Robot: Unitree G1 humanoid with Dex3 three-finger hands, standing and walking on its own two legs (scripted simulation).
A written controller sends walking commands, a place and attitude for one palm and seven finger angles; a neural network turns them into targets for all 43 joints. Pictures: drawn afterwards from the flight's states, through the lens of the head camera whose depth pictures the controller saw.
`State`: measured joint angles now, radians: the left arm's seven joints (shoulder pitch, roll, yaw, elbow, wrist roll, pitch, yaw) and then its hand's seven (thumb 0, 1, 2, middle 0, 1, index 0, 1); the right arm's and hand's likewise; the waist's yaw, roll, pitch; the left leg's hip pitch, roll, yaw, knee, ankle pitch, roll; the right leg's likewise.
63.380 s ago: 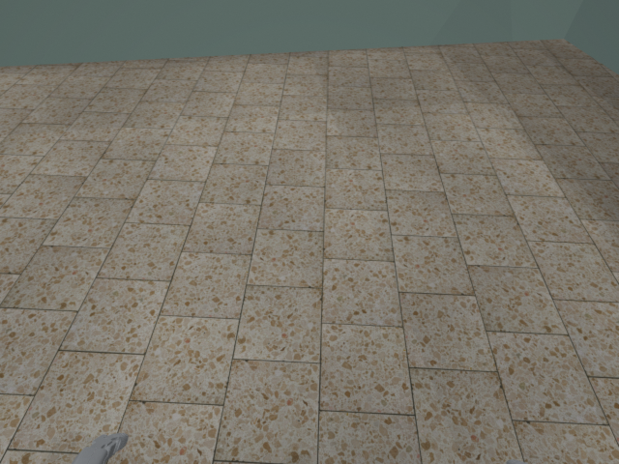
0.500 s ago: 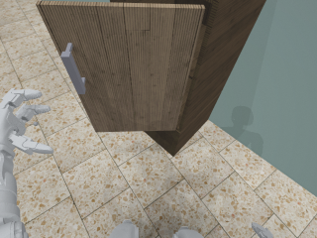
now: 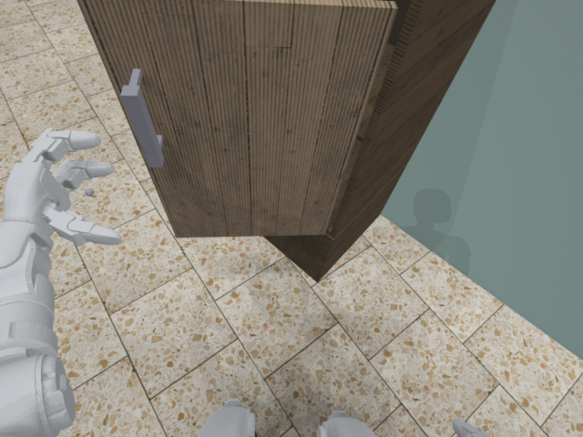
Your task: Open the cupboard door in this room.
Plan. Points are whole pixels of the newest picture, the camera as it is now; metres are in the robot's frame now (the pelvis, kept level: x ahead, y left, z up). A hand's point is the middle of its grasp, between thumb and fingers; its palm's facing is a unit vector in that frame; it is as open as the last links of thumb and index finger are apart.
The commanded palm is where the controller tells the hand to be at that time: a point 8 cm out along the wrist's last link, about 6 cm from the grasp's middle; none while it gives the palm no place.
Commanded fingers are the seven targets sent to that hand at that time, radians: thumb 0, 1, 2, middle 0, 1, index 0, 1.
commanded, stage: move the hooked fingers beside the handle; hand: left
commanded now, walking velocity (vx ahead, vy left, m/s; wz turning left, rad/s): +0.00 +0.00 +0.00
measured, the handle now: (147, 121) +0.55 +0.23 +0.06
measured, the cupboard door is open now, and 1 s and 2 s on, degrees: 46 46 46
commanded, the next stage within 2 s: slide the fingers in behind the handle in 1.36 s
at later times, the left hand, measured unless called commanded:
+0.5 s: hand (111, 153) +0.48 +0.26 +0.07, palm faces +0.07 -1.00 -0.02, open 14.0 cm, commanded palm +0.46 +0.31 +0.06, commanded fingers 0.00 -0.50 0.30 -0.30 -1.20 -0.30 -1.20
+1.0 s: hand (105, 145) +0.49 +0.28 +0.07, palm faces +0.07 -1.00 -0.02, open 14.0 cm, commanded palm +0.47 +0.31 +0.06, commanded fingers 0.00 -0.50 0.30 -0.30 -1.20 -0.30 -1.20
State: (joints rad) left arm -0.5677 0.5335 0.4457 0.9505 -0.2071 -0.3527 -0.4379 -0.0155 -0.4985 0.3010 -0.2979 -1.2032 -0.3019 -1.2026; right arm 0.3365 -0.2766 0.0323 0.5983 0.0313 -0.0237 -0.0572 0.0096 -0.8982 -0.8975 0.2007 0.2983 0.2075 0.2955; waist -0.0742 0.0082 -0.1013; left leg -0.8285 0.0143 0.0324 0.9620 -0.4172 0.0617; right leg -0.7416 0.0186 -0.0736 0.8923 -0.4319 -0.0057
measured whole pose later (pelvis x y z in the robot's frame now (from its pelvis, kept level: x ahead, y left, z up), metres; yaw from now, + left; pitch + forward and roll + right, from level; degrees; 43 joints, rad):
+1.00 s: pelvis +0.01 -0.01 -0.01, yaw -2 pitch +22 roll -5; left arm -0.83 0.72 0.54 1.17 -0.13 -0.38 -0.44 -0.02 -0.50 0.30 -0.30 -1.20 -0.30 -1.20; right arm 0.38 -0.29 0.04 0.61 0.01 0.08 -0.04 0.01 -0.90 -0.90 0.20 0.30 0.21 0.30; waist -0.16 0.01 -0.10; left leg -0.98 0.05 0.01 1.05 -0.46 0.05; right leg -0.88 0.06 -0.09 0.95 -0.45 -0.02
